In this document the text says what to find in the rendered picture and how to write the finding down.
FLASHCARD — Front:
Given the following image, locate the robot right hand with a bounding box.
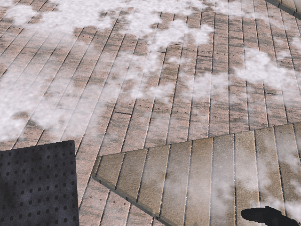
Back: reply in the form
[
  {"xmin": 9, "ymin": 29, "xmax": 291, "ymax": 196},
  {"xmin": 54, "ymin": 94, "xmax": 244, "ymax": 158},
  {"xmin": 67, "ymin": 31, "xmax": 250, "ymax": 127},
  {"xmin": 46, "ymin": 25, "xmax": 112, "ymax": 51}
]
[{"xmin": 241, "ymin": 205, "xmax": 301, "ymax": 226}]

